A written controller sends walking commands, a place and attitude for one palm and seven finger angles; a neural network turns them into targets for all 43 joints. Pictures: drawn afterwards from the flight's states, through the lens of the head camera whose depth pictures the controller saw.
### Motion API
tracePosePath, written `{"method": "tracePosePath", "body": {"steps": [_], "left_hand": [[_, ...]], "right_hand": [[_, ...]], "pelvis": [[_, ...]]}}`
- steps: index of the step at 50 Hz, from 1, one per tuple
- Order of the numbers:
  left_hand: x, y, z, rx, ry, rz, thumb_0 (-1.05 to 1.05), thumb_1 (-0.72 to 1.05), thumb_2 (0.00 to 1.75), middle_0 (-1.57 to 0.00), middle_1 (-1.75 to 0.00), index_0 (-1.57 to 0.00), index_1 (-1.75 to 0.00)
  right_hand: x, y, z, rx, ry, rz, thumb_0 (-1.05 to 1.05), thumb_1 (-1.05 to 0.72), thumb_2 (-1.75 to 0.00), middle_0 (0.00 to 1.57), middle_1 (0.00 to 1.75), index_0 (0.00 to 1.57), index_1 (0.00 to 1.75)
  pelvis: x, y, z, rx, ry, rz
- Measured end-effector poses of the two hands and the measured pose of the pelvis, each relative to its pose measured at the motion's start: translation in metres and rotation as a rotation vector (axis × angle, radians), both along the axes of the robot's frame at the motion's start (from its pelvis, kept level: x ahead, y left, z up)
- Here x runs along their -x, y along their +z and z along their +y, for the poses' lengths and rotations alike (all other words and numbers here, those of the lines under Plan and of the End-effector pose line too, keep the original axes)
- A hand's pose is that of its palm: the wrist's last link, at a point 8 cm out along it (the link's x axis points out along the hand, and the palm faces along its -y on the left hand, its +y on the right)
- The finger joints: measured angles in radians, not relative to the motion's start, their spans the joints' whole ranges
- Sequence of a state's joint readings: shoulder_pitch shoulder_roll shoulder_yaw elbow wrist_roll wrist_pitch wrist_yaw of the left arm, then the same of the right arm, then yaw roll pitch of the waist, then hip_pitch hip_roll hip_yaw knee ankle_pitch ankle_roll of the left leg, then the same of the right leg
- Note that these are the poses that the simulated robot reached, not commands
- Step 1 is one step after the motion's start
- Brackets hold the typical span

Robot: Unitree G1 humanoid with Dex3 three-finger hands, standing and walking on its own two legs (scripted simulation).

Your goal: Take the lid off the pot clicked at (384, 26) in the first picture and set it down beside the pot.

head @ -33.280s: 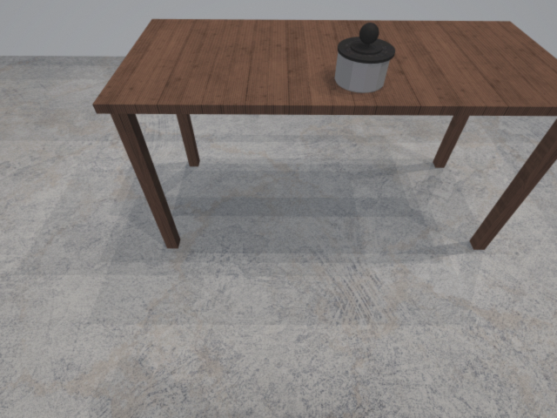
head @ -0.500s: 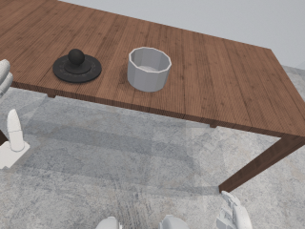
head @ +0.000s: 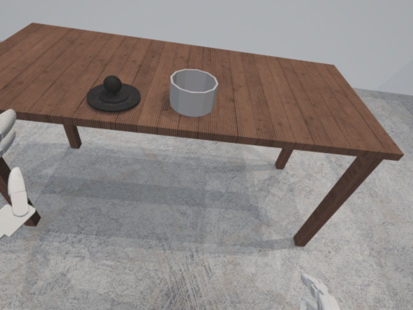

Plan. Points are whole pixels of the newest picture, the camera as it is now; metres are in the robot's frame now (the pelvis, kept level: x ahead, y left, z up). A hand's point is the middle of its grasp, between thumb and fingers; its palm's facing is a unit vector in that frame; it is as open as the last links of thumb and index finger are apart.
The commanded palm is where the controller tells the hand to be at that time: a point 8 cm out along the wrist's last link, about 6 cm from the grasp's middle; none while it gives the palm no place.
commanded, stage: stop stepping back and stand still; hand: left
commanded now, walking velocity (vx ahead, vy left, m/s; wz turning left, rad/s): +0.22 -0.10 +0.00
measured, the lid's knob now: (112, 84) +0.74 +0.31 +0.04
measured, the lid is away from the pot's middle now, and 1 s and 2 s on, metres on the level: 0.26 0.26 0.26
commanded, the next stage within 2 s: let the arm hang, fingers relaxed in 1.62 s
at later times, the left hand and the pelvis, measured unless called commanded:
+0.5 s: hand out of the picture +0.12 +0.28 +0.18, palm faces +0.34 -0.80 -0.49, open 7.4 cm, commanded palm none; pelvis -0.06 +0.03 +0.01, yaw +3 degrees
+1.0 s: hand out of the picture -0.04 +0.24 -0.17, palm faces +0.10 -0.98 -0.18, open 7.3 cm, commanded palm none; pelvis -0.01 +0.06 +0.01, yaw +8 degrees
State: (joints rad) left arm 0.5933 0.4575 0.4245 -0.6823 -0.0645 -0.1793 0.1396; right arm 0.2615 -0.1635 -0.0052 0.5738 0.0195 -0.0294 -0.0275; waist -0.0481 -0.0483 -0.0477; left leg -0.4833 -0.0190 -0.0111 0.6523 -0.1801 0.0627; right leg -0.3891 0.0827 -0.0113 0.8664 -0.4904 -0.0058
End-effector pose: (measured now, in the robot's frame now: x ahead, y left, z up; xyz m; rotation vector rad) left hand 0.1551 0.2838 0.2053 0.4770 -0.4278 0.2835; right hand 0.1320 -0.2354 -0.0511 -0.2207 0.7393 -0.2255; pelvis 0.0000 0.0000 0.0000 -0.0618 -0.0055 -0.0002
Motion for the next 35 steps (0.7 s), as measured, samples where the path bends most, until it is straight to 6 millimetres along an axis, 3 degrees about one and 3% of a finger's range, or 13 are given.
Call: {"method": "tracePosePath", "body": {"steps": [5,10,18,24,25,27,30,33,35], "left_hand": [[0.039,-0.009,-0.004,-0.004,0.016,0.140,0.01,0.89,0.90,-0.21,-0.30,-0.20,-0.30],[0.071,-0.008,-0.001,0.048,0.010,0.116,0.01,0.89,0.90,-0.21,-0.30,-0.21,-0.30],[0.078,-0.002,0.032,0.047,0.081,0.034,0.01,0.89,0.90,-0.21,-0.30,-0.21,-0.30],[0.079,0.000,0.033,-0.021,0.074,0.151,0.01,0.89,0.90,-0.21,-0.30,-0.20,-0.30],[0.078,-0.009,0.033,-0.058,0.071,0.177,0.01,0.89,0.90,-0.21,-0.30,-0.20,-0.30],[0.068,-0.057,0.042,-0.031,0.089,0.330,0.00,0.89,0.90,-0.20,-0.30,-0.20,-0.30],[0.066,-0.161,0.060,0.187,0.194,0.676,0.00,0.90,0.90,-0.20,-0.30,-0.20,-0.30],[0.091,-0.261,0.056,0.392,0.273,1.037,0.00,0.90,0.90,-0.20,-0.30,-0.19,-0.30],[0.116,-0.313,0.041,0.468,0.257,1.264,0.00,0.91,0.90,-0.20,-0.30,-0.19,-0.30]], "right_hand": [[0.016,-0.002,0.018,-0.048,0.074,-0.004,0.01,-0.91,-0.90,0.20,0.30,0.20,0.30],[0.033,-0.003,0.026,-0.023,0.096,0.061,0.01,-0.91,-0.90,0.21,0.30,0.20,0.30],[0.041,0.000,0.042,0.010,0.069,-0.040,0.01,-0.91,-0.90,0.21,0.30,0.20,0.30],[0.048,-0.004,0.062,-0.076,0.094,-0.017,0.01,-0.91,-0.90,0.20,0.30,0.20,0.30],[0.047,-0.010,0.062,-0.083,0.119,-0.013,0.01,-0.90,-0.90,0.21,0.30,0.20,0.30],[0.046,-0.030,0.060,-0.094,0.155,0.042,0.01,-0.90,-0.90,0.21,0.30,0.20,0.30],[0.052,-0.052,0.055,-0.080,0.175,0.172,0.01,-0.90,-0.90,0.21,0.30,0.20,0.30],[0.063,-0.057,0.051,-0.046,0.158,0.259,0.01,-0.91,-0.90,0.21,0.30,0.20,0.30],[0.073,-0.060,0.047,-0.015,0.129,0.281,0.01,-0.91,-0.90,0.21,0.30,0.20,0.30]], "pelvis": [[0.026,0.005,0.001,-0.018,0.011,0.000],[0.043,0.010,0.008,-0.030,0.019,0.010],[0.064,0.004,0.033,-0.061,0.039,0.004],[0.062,0.012,0.034,-0.038,0.051,0.009],[0.061,0.008,0.034,-0.047,0.056,0.019],[0.061,-0.001,0.037,-0.043,0.072,0.027],[0.059,-0.005,0.045,-0.029,0.132,0.015],[0.055,-0.008,0.052,-0.036,0.144,0.000],[0.052,-0.015,0.057,-0.027,0.132,0.002]]}}
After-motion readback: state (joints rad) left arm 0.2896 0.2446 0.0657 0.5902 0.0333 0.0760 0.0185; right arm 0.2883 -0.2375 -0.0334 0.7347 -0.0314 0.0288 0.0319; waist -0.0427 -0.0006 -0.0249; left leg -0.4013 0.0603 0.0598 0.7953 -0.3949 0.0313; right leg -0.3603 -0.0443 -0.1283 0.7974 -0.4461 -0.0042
